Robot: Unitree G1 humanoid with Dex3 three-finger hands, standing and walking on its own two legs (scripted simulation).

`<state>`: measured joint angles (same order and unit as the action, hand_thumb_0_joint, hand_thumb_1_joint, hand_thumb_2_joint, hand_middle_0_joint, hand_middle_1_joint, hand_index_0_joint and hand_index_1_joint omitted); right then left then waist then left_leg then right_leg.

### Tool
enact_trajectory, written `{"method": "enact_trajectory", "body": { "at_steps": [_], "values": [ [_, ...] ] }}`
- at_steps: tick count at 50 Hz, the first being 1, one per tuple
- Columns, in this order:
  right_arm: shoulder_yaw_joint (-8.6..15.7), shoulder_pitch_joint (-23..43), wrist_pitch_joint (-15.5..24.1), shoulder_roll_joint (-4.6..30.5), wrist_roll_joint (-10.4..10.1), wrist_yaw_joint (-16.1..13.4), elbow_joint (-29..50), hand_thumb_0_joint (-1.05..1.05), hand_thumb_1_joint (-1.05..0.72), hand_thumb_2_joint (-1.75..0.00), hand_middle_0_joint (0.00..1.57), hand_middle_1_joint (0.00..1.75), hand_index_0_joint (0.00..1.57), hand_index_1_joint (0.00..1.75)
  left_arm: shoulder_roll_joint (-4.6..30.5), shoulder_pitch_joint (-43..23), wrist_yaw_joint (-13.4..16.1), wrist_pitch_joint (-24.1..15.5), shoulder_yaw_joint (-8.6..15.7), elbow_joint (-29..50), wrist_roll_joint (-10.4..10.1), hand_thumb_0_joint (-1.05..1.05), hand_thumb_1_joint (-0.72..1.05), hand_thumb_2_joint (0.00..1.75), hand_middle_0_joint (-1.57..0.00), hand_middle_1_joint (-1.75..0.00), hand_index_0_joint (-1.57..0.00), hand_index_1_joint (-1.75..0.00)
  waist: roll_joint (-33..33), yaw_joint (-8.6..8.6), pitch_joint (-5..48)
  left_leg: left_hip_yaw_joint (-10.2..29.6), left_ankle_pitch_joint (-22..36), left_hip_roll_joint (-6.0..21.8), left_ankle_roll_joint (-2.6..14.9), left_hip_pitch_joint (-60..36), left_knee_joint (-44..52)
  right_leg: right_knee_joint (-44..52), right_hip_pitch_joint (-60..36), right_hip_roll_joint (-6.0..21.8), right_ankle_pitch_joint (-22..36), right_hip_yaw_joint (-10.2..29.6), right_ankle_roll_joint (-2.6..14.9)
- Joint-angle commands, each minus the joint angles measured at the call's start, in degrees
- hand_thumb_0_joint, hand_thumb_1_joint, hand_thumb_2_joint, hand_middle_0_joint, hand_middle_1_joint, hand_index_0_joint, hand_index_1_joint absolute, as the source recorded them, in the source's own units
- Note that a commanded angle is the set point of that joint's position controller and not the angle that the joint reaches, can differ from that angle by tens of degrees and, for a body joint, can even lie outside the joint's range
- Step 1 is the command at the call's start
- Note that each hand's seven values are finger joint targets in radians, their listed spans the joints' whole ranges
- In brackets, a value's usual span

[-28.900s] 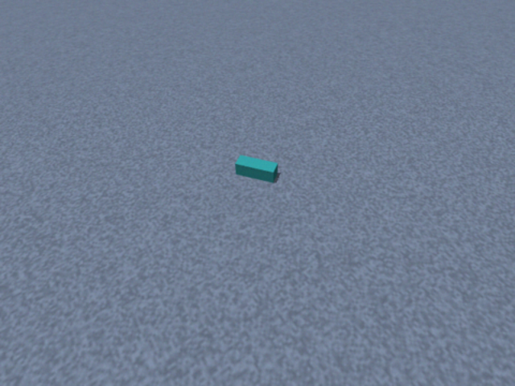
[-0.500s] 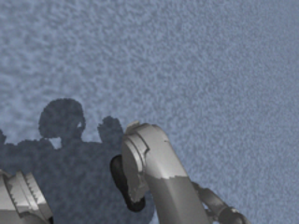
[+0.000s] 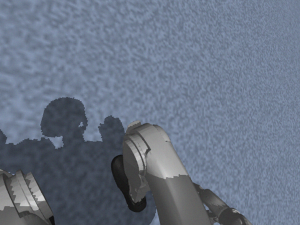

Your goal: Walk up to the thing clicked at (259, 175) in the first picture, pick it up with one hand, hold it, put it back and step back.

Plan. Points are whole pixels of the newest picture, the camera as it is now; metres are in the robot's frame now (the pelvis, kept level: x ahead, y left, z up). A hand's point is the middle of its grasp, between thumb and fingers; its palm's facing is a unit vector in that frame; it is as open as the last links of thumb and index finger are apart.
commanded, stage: settle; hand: left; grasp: from above
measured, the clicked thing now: out of the picture +0.46 +0.41 -0.27
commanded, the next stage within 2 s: lift in 0.96 s
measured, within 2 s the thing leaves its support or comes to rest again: leaves its support in 0.42 s
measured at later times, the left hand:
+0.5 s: hand out of the picture +0.45 +0.42 -0.21, palm faces -0.40 -0.16 -0.90, open 11.2 cm
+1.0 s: hand out of the picture +0.45 +0.42 -0.13, palm faces -0.43 -0.15 -0.89, open 11.0 cm
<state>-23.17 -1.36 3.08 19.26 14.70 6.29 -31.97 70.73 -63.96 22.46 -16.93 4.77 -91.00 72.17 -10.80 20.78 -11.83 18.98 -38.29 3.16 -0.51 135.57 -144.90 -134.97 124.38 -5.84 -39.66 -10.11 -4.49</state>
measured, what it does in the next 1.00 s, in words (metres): stands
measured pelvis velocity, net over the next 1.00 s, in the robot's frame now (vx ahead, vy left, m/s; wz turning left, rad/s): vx -0.01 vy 0.00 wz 0.06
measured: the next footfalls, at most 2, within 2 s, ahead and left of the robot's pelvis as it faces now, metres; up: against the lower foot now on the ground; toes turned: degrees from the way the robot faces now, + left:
none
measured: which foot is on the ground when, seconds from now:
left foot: down 0.00-1.00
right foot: down 0.00-1.00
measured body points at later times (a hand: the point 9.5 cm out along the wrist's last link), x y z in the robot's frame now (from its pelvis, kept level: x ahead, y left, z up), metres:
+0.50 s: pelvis +0.00 +0.00 +0.00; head +0.27 +0.16 +0.32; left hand +0.47 +0.42 -0.15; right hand +0.11 -0.25 -0.05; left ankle +0.07 +0.14 -0.28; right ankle +0.12 -0.13 -0.27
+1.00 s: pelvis -0.01 +0.00 +0.02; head +0.24 +0.15 +0.37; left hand +0.47 +0.42 -0.08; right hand +0.11 -0.25 -0.05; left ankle +0.07 +0.14 -0.28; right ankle +0.12 -0.13 -0.27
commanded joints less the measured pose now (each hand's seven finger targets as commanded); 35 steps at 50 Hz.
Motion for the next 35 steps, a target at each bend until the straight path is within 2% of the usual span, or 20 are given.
{"method": "enact_trajectory", "body": {
  "at_steps": [1,2,5,6,7,9,10,14,18,20,21,23,26,28,30,31,32,35],
  "values": [
    [5.47,-9.25,-0.76,18.88,0.07,-0.82,-0.82,0.00,-0.89,-0.90,0.20,0.30,0.20,0.30,14.30,-11.15,1.23,-0.53,0.56,5.80,-0.81,0.00,0.18,0.92,-0.57,-0.95,-0.58,-0.94,34.61,2.63,36.99,-6.98,13.81,2.98,1.11,-33.11,12.96,11.51,-16.31,-1.72,16.34,-6.79,4.86],
    [5.74,-9.35,-0.81,19.23,-0.19,-0.88,-0.66,0.00,-0.89,-0.90,0.20,0.30,0.20,0.30,14.64,-10.89,1.46,-0.47,1.14,5.40,-0.90,0.00,0.20,0.91,-0.58,-0.95,-0.60,-0.93,34.49,2.25,36.03,-6.99,13.59,2.74,0.86,-32.67,13.44,11.38,-15.54,-1.39,15.88,-6.86,5.12],
    [5.59,-8.98,-0.84,19.07,-0.05,-0.90,-0.93,0.00,-0.89,-0.90,0.20,0.30,0.20,0.30,14.48,-11.00,1.46,-0.72,0.62,5.17,-0.73,0.00,0.23,0.93,-0.61,-0.95,-0.62,-0.93,35.71,2.20,35.92,-6.58,13.30,2.95,0.70,-33.60,13.85,11.02,-14.58,-1.43,15.44,-6.98,5.19],
    [5.57,-9.48,-0.86,18.88,-0.05,-0.90,-1.15,0.00,-0.91,-0.90,0.20,0.30,0.20,0.30,14.39,-10.68,1.46,-0.60,0.68,4.81,-0.48,0.00,0.15,0.90,-0.57,-1.00,-0.61,-0.97,34.92,2.35,35.81,-6.71,12.87,2.97,0.84,-33.10,13.41,11.05,-14.91,-1.56,15.20,-6.96,5.16],
    [5.75,-8.89,-0.83,19.27,-0.05,-0.95,-0.35,0.00,-0.91,-0.90,0.20,0.30,0.20,0.30,15.35,-11.52,1.50,-0.69,1.44,6.29,-0.84,0.00,0.13,0.87,-0.57,-0.96,-0.60,-0.93,34.70,1.92,36.48,-7.06,12.55,2.80,0.78,-32.42,13.39,11.31,-14.96,-1.48,15.02,-6.85,5.27],
    [5.77,-9.61,-0.81,19.08,0.12,-0.98,-0.53,0.00,-0.91,-0.90,0.20,0.30,0.20,0.30,15.35,-11.93,1.20,-0.33,1.41,6.20,-0.83,0.00,0.12,0.84,-0.57,-0.93,-0.59,-0.90,35.49,2.23,36.25,-7.04,12.00,2.79,0.77,-32.65,13.66,11.30,-15.05,-1.35,14.86,-6.84,5.22],
    [5.81,-9.07,-0.91,19.07,0.08,-0.99,-0.42,0.00,-0.91,-0.90,0.20,0.30,0.20,0.30,16.01,-12.38,1.11,-0.26,1.56,7.03,-0.85,0.00,0.12,0.86,-0.57,-0.94,-0.59,-0.91,35.82,1.87,37.36,-7.03,11.41,2.92,0.78,-32.98,13.82,11.49,-14.92,-1.44,14.31,-6.93,5.24],
    [6.53,-9.39,-1.05,18.97,-0.10,-0.98,0.20,0.00,-0.91,-0.90,0.20,0.30,0.20,0.30,17.43,-14.34,0.83,0.39,2.82,11.69,-0.46,0.00,0.10,0.83,-0.54,-0.94,-0.57,-0.91,39.39,0.67,41.17,-7.14,13.61,2.90,0.43,-36.46,14.34,11.09,-15.45,-1.27,15.68,-6.52,5.39],
    [7.44,-9.56,-1.41,19.51,-0.62,-1.01,0.61,0.00,-0.91,-0.90,0.20,0.30,0.20,0.30,17.23,-14.90,-0.10,1.12,3.65,15.07,0.02,0.00,0.12,0.84,-0.57,-0.91,-0.59,-0.88,41.26,0.70,41.80,-7.39,16.52,2.71,-0.19,-37.45,13.86,10.83,-14.39,-0.94,17.16,-6.54,6.08],
    [8.01,-9.94,-1.57,18.71,-0.95,-0.86,0.59,0.00,-0.91,-0.90,0.20,0.30,0.20,0.30,19.07,-16.78,-0.83,1.57,4.80,19.89,0.36,0.00,0.14,0.83,-0.58,-0.90,-0.61,-0.87,43.72,-0.55,45.12,-8.45,16.81,2.63,0.11,-38.51,13.96,11.35,-16.48,-0.96,17.86,-5.64,5.80],
    [8.61,-10.35,-1.84,19.16,-1.15,-0.94,0.90,0.00,-0.91,-0.90,0.20,0.30,0.20,0.30,19.15,-16.20,-1.08,2.05,5.59,20.13,0.20,0.00,0.16,0.81,-0.60,-0.88,-0.62,-0.85,43.64,-1.29,44.75,-8.68,17.35,2.28,-0.06,-38.09,14.15,11.38,-15.43,-0.75,18.01,-5.64,6.16],
    [9.27,-10.46,-2.00,19.01,-1.39,-0.70,1.36,0.00,-0.91,-0.90,0.20,0.30,0.20,0.30,17.09,-15.68,-2.16,2.59,5.59,21.37,-0.74,0.00,0.19,0.85,-0.63,-0.88,-0.65,-0.86,43.22,-0.89,44.59,-8.92,17.24,2.19,-0.04,-37.73,13.95,11.81,-15.01,-0.61,17.80,-5.62,6.26],
    [10.85,-11.18,-2.69,18.87,-2.15,-0.68,1.44,0.00,-0.90,-0.90,0.20,0.30,0.20,0.30,15.51,-15.35,-4.50,3.36,5.44,24.25,-1.09,0.00,0.23,0.82,-0.65,-0.87,-0.67,-0.84,44.33,-1.94,46.11,-8.95,17.73,1.89,-0.26,-39.11,14.91,12.00,-13.30,-0.27,17.33,-5.39,6.67],
    [11.54,-12.05,-3.23,17.62,-2.56,-0.35,0.98,0.00,-0.90,-0.90,0.20,0.30,0.20,0.30,13.55,-15.15,-6.45,4.14,4.61,25.50,-1.26,0.00,0.25,0.83,-0.66,-0.87,-0.69,-0.85,44.68,-2.10,48.12,-9.23,18.68,1.96,0.08,-40.16,15.58,12.17,-14.05,-0.24,17.97,-4.88,6.16],
    [12.43,-12.22,-3.87,17.29,-3.32,-0.36,1.13,0.00,-0.90,-0.90,0.20,0.30,0.20,0.30,9.82,-13.48,-8.49,5.01,2.86,23.88,-2.31,0.00,0.27,0.80,-0.66,-0.87,-0.69,-0.84,42.01,-1.86,45.64,-9.23,17.28,1.83,0.36,-38.30,16.03,12.72,-12.21,-0.15,16.84,-4.75,6.27],
    [12.35,-12.56,-4.30,17.20,-3.48,-0.38,1.39,0.00,-0.90,-0.90,0.20,0.30,0.20,0.30,8.07,-13.98,-9.34,5.14,1.77,24.42,-3.05,0.00,0.27,0.81,-0.66,-0.88,-0.69,-0.85,40.92,-1.08,45.21,-9.23,15.66,1.67,0.47,-36.83,16.51,13.20,-12.41,-0.10,15.99,-4.81,6.35],
    [12.96,-13.26,-4.56,17.63,-3.92,-0.52,1.28,0.00,-0.90,-0.90,0.20,0.30,0.20,0.30,7.22,-13.54,-10.25,5.28,1.45,24.51,-3.44,0.00,0.26,0.79,-0.65,-0.88,-0.69,-0.84,39.60,-0.99,43.36,-9.07,15.09,1.35,0.42,-35.96,16.98,13.52,-11.94,0.19,15.62,-4.79,6.52],
    [13.74,-13.80,-5.67,17.08,-4.76,-0.93,1.59,0.00,-0.90,-0.90,0.20,0.30,0.20,0.30,6.44,-14.41,-13.02,5.24,0.73,26.70,-4.15,0.00,0.33,0.79,-0.71,-0.86,-0.75,-0.82,37.77,-1.43,44.20,-9.42,13.05,1.09,0.60,-34.97,17.67,13.94,-12.07,0.36,14.24,-4.23,6.64]
  ]
}}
